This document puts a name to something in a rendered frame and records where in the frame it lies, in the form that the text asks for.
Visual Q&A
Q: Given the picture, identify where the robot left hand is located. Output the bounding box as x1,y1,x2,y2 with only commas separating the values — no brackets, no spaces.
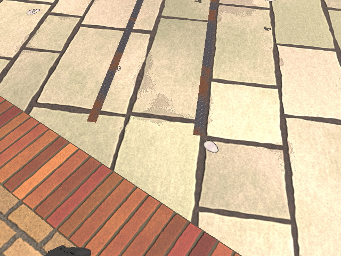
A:
45,245,91,256

